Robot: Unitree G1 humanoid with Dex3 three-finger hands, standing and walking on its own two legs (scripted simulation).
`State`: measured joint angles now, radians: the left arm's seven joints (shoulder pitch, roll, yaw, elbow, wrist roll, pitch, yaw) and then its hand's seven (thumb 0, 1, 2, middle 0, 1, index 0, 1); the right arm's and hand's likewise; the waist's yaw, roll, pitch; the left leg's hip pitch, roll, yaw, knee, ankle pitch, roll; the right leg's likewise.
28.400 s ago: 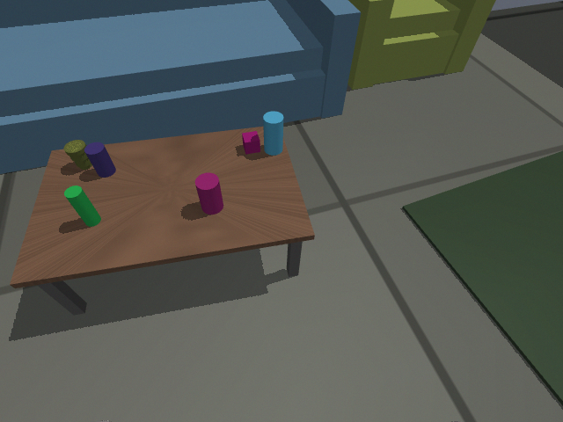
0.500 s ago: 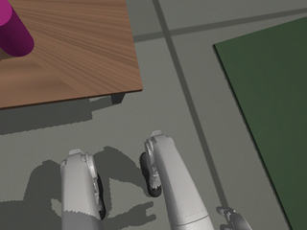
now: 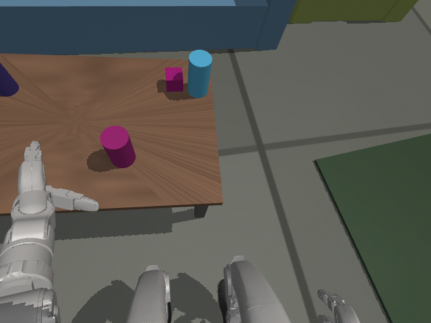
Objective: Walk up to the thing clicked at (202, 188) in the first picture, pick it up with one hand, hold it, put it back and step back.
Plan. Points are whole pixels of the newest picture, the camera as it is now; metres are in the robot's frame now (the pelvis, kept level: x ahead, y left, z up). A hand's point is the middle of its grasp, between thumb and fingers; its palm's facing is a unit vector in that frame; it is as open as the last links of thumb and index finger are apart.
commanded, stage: home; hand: left
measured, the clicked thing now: (119, 148) +0.57 +0.21 -0.28
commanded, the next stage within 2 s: none
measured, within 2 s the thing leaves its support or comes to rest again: neither
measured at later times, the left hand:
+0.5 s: hand (89, 279) +0.20 +0.18 -0.01, palm faces +0.15 -0.95 -0.27, open 17.3 cm
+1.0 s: hand (86, 290) +0.19 +0.18 +0.00, palm faces +0.15 -0.95 -0.28, open 17.5 cm
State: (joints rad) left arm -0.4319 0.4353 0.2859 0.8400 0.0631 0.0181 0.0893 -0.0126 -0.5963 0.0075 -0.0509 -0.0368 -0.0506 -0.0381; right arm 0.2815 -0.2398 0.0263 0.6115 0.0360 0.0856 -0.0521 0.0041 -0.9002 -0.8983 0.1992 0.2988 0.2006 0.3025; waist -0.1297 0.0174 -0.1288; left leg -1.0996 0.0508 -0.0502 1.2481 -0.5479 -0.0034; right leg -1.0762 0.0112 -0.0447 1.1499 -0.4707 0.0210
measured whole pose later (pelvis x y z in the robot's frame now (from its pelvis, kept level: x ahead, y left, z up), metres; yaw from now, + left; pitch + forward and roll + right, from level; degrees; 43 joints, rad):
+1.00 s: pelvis +0.03 -0.01 +0.06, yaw +2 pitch +7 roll -2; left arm 0.44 0.20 -0.01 0.07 -0.01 0.22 0.15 -0.01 -0.56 0.06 -0.06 -0.06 -0.06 -0.06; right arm 0.28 -0.21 0.02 0.54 0.02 -0.09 -0.16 0.01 -0.90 -0.90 0.20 0.30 0.20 0.30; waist -0.02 0.03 -0.09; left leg -0.57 0.03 -0.03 0.92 -0.47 -0.01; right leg -0.56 -0.01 -0.04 0.87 -0.43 0.02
